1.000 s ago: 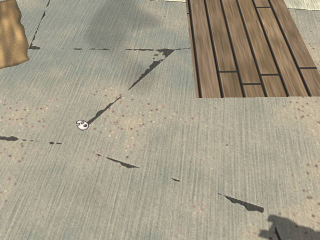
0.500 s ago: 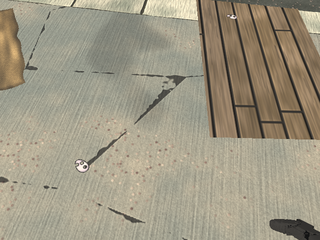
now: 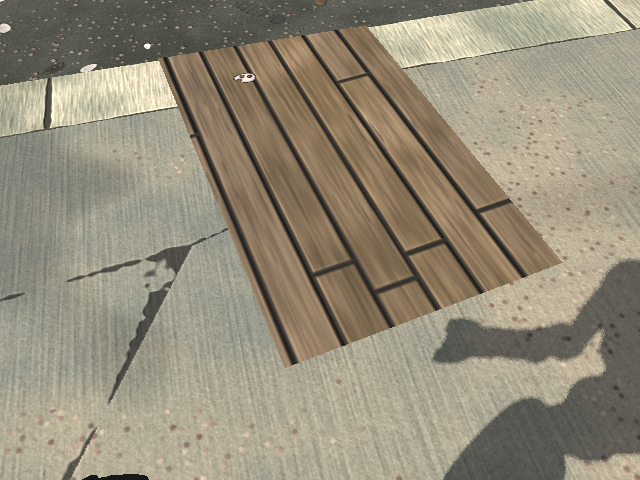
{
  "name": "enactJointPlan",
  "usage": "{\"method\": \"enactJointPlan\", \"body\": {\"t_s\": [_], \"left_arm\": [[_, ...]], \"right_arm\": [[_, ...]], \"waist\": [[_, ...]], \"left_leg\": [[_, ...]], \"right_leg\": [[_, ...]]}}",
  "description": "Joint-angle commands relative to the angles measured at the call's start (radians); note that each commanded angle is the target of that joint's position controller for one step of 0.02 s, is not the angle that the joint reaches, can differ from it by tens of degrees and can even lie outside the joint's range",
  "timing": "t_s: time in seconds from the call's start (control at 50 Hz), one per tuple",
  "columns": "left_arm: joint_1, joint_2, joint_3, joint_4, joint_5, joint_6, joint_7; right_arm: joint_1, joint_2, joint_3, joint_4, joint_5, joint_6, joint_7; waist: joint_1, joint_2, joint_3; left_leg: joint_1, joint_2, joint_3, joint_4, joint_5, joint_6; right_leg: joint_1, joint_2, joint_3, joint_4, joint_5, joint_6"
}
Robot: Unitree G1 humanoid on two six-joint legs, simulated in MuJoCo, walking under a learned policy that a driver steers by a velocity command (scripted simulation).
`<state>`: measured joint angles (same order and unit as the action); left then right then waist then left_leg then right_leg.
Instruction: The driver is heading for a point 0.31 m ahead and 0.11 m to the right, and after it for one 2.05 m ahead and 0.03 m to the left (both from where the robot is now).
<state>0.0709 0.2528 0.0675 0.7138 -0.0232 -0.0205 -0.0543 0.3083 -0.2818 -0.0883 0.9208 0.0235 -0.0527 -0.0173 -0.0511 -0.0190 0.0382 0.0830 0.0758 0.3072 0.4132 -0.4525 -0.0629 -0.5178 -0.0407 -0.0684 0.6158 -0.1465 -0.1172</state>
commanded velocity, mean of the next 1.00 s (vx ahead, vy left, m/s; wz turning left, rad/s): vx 0.45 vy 0.00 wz -0.24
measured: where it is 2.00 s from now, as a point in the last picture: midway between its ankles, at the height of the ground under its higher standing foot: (353, 341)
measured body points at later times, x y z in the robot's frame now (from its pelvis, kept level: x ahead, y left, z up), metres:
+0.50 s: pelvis +0.29 -0.01 +0.01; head +0.31 -0.03 +0.46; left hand +0.39 +0.27 -0.10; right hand +0.45 -0.31 -0.06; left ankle +0.45 +0.06 -0.72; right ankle +0.12 -0.09 -0.72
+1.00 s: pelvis +0.50 -0.10 +0.01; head +0.54 -0.12 +0.46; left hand +0.79 +0.07 -0.05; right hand +0.46 -0.38 -0.12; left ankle +0.45 +0.06 -0.68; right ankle +0.58 -0.23 -0.72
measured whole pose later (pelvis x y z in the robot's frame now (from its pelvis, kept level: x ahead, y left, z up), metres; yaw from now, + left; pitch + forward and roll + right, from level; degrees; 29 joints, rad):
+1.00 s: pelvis +0.50 -0.10 +0.01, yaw -11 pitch +2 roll +1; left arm 0.02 0.25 0.04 0.62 0.02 -0.07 0.01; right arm 0.36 -0.30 -0.07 0.81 0.02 -0.03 -0.02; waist -0.09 0.02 0.03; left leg -0.29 -0.06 -0.14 0.84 -0.55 -0.02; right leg -0.45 0.01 0.03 0.52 -0.12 -0.01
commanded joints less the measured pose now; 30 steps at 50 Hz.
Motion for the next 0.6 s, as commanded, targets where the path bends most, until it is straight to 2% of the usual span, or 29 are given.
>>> {"method": "enactJointPlan", "body": {"t_s": [0.02, 0.04, 0.06, 0.08, 0.1, 0.12, 0.14, 0.18, 0.22, 0.26, 0.32, 0.4, 0.46, 0.48, 0.5, 0.52, 0.54, 0.56, 0.58, 0.6], "left_arm": [[0.388, 0.303, 0.115, 0.039, -0.009, 0.007, 0.036], [0.339, 0.351, 0.109, -0.002, -0.002, -0.014, 0.026], [0.349, 0.251, 0.081, -0.006, 0.004, -0.029, 0.015], [0.312, 0.211, 0.069, -0.002, 0.006, -0.042, 0.015], [0.237, 0.178, 0.058, -0.015, 0.003, -0.048, 0.017], [0.177, 0.145, 0.048, -0.029, 0.007, -0.048, 0.021], [0.152, 0.132, 0.040, -0.044, 0.017, -0.048, 0.027], [0.163, 0.148, 0.043, -0.044, 0.012, -0.053, 0.038], [0.199, 0.175, 0.050, -0.036, 0.008, -0.055, 0.053], [0.231, 0.179, 0.052, -0.028, 0.005, -0.051, 0.064], [0.265, 0.179, 0.052, -0.019, 0.002, -0.043, 0.070], [0.315, 0.176, 0.053, 0.004, -0.005, -0.034, 0.074], [0.301, 0.180, 0.056, 0.001, -0.001, -0.022, 0.082], [0.281, 0.169, 0.053, -0.007, 0.000, -0.019, 0.082], [0.266, 0.133, 0.039, -0.020, 0.005, -0.020, 0.077], [0.283, 0.078, 0.015, -0.036, 0.030, -0.023, 0.076], [0.468, 0.024, 0.002, -0.037, -0.010, -0.034, 0.074], [0.451, 0.122, 0.013, 0.000, -0.019, -0.038, 0.076], [0.322, 0.166, 0.022, -0.017, -0.011, -0.040, 0.071], [0.241, 0.159, 0.020, -0.039, 0.005, -0.045, 0.072]], "right_arm": [[-0.037, -0.092, -0.004, -0.095, -0.041, -0.009, -0.003], [0.012, -0.023, 0.024, -0.152, -0.033, -0.049, 0.009], [-0.128, -0.123, 0.004, -0.166, 0.012, -0.083, 0.021], [-0.175, -0.130, 0.003, -0.185, 0.029, -0.099, 0.024], [-0.167, -0.120, 0.003, -0.166, 0.007, -0.102, 0.014], [-0.155, -0.132, -0.006, -0.156, -0.017, -0.095, 0.008], [-0.137, -0.134, -0.010, -0.153, -0.021, -0.081, 0.011], [-0.135, -0.110, -0.009, -0.159, -0.032, -0.059, 0.012], [-0.194, -0.088, -0.003, -0.182, -0.040, -0.049, 0.008], [-0.270, -0.071, 0.005, -0.207, -0.038, -0.049, 0.010], [-0.365, -0.054, 0.016, -0.237, -0.027, -0.057, 0.024], [-0.423, -0.083, 0.011, -0.271, -0.016, -0.073, 0.042], [-0.366, -0.118, -0.002, -0.265, -0.014, -0.088, 0.048], [-0.288, -0.132, -0.012, -0.245, -0.017, -0.093, 0.044], [-0.172, -0.165, -0.027, -0.222, -0.030, -0.099, 0.038], [0.001, -0.221, -0.037, -0.203, -0.042, -0.096, 0.033], [0.080, -0.275, -0.054, -0.142, -0.047, -0.083, 0.046], [0.057, -0.168, -0.029, -0.155, -0.015, -0.081, 0.054], [0.002, -0.112, -0.013, -0.165, -0.009, -0.074, 0.051], [-0.053, -0.107, -0.005, -0.176, -0.019, -0.064, 0.051]], "waist": [[0.189, -0.152, -0.224], [0.101, -0.273, -0.385], [0.176, -0.100, -0.344], [0.156, -0.078, -0.220], [0.106, 0.014, -0.151], [0.068, 0.009, -0.117], [0.044, -0.010, -0.106], [0.031, -0.005, -0.094], [0.043, -0.003, -0.067], [0.069, -0.022, -0.046], [0.108, -0.060, -0.026], [0.128, -0.073, -0.018], [0.090, -0.112, -0.031], [0.047, -0.120, -0.060], [-0.010, -0.099, -0.151], [-0.066, 0.022, -0.313], [0.026, 0.412, -0.392], [-0.002, 0.274, -0.301], [-0.025, 0.165, -0.169], [-0.006, 0.079, -0.104]], "left_leg": [[-0.444, 0.084, -0.046, 0.707, 0.362, 0.066], [-0.784, -0.115, -0.272, 0.979, -0.171, 0.029], [-0.897, -0.066, -0.396, 1.017, -0.105, 0.055], [-0.936, -0.026, -0.383, 0.960, -0.010, 0.083], [-0.871, 0.022, -0.388, 0.875, 0.070, 0.086], [-0.794, 0.049, -0.390, 0.790, 0.115, 0.079], [-0.732, 0.063, -0.394, 0.755, 0.145, 0.072], [-0.700, 0.054, -0.376, 0.674, 0.182, 0.043], [-0.725, 0.035, -0.363, 0.561, 0.268, 0.014], [-0.728, 0.010, -0.361, 0.408, 0.392, 0.000], [-0.663, -0.037, -0.353, 0.206, 0.538, 0.004], [-0.627, -0.062, -0.378, 0.095, 0.532, 0.026], [-0.550, -0.072, -0.380, 0.059, 0.409, 0.060], [-0.444, -0.084, -0.358, 0.024, 0.403, 0.081], [-0.245, -0.036, -0.386, 0.026, 0.412, 0.122], [0.021, 0.135, -0.561, 0.053, 0.366, 0.183], [0.284, 0.314, -1.064, -0.077, 0.123, 0.349], [0.241, 0.298, -1.118, -0.129, -0.082, 0.332], [0.115, 0.253, -0.958, -0.135, -0.051, 0.298], [-0.010, 0.212, -0.850, -0.147, 0.065, 0.286]], "right_leg": [[0.666, -0.106, 0.286, -0.069, 0.060, -0.134], [0.910, -0.296, 0.883, -0.271, -0.203, -0.341], [0.889, -0.293, 0.852, -0.357, -0.213, -0.281], [0.781, -0.262, 0.704, -0.347, -0.143, -0.240], [0.628, -0.215, 0.582, -0.339, -0.033, -0.201], [0.508, -0.178, 0.494, -0.347, 0.066, -0.181], [0.436, -0.154, 0.454, -0.368, 0.118, -0.173], [0.372, -0.132, 0.404, -0.392, 0.215, -0.179], [0.342, -0.111, 0.358, -0.404, 0.263, -0.174], [0.328, -0.081, 0.326, -0.400, 0.235, -0.147], [0.300, -0.052, 0.314, -0.390, 0.128, -0.107], [0.371, -0.091, 0.399, -0.318, 0.076, -0.092], [0.428, -0.116, 0.473, -0.229, 0.127, -0.072], [0.420, -0.090, 0.471, -0.169, 0.192, -0.055], [0.370, -0.032, 0.430, -0.015, 0.228, -0.023], [0.244, 0.036, 0.325, 0.268, 0.043, 0.018], [-0.113, 0.160, 0.249, 0.565, -0.436, 0.082], [-0.224, 0.096, 0.297, 0.679, -0.421, 0.086], [-0.255, 0.065, 0.269, 0.696, -0.333, 0.086], [-0.229, 0.025, 0.214, 0.668, -0.268, 0.086]]}}
Keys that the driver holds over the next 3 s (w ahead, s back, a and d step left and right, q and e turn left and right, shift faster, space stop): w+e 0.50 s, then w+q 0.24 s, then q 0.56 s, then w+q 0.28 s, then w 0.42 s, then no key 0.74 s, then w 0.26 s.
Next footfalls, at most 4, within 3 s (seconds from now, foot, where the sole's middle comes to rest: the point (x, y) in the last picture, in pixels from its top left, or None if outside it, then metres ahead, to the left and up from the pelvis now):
0.50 left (307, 465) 0.49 0.05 -0.76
0.94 right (438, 398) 0.61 -0.23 -0.76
1.38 left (316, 411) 0.60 0.03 -0.76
1.84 right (387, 298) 0.87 -0.16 -0.76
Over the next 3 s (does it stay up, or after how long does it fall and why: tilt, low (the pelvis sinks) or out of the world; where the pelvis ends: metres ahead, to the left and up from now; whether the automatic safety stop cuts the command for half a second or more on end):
stays up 1.08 0.03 0.01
